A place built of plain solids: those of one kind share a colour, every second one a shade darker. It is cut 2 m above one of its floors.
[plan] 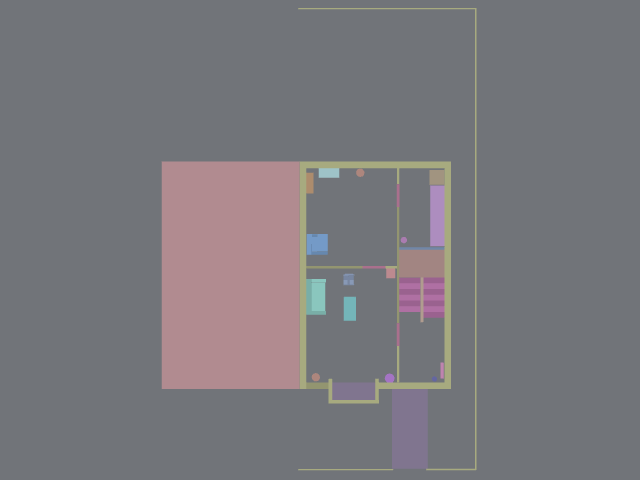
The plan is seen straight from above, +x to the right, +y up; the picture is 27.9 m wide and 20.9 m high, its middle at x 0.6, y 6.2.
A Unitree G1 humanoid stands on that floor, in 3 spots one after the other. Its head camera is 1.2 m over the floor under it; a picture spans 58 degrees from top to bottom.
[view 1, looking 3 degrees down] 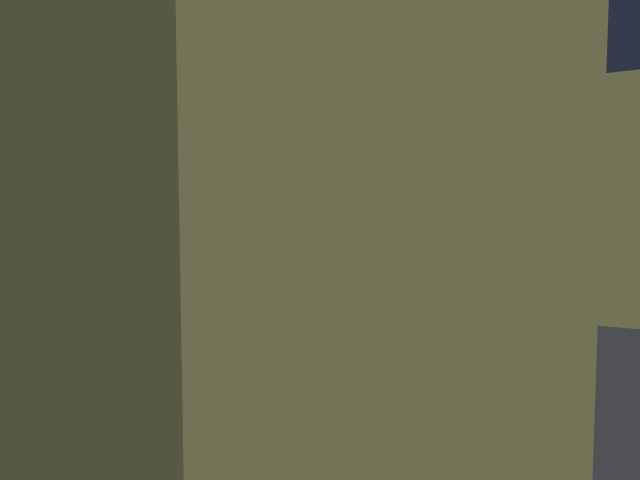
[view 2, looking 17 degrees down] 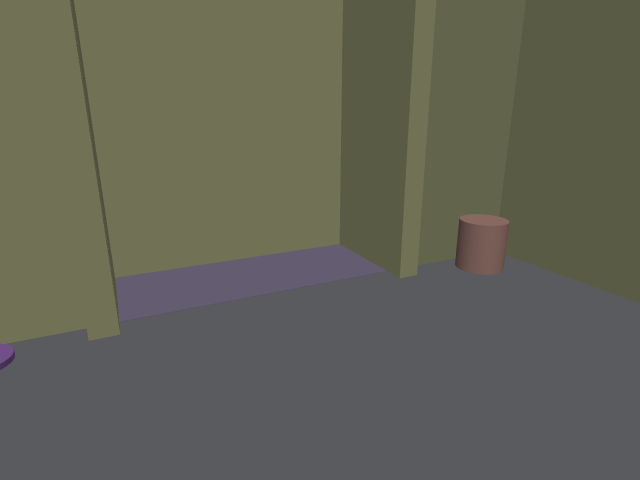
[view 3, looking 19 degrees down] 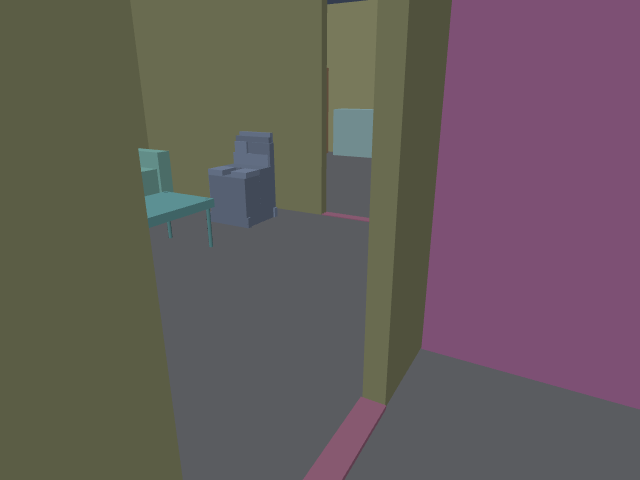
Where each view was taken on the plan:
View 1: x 5.56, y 1.32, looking -157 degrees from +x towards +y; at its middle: wall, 1.65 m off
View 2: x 2.95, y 2.56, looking -116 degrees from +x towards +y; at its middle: wall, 3.87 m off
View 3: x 4.51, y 1.22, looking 119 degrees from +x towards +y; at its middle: ground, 3.69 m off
